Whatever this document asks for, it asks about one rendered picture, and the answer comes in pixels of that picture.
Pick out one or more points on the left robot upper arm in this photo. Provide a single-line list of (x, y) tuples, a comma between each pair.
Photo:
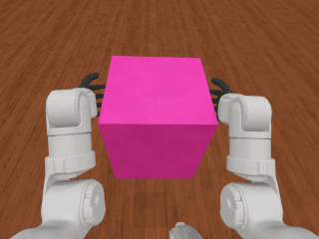
[(70, 209)]

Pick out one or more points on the carton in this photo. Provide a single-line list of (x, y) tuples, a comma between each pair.
[(157, 117)]

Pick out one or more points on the right robot forearm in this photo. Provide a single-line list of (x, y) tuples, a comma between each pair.
[(249, 128)]

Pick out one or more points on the left robot forearm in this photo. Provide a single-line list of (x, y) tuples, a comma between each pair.
[(68, 121)]

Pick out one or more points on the left robot hand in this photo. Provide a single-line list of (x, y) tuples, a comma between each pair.
[(84, 84)]

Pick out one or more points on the right robot hand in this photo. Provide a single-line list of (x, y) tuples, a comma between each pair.
[(225, 90)]

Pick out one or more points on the right robot thigh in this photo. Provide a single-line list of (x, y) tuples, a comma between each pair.
[(183, 232)]

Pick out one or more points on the right robot upper arm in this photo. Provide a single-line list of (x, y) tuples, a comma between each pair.
[(254, 210)]

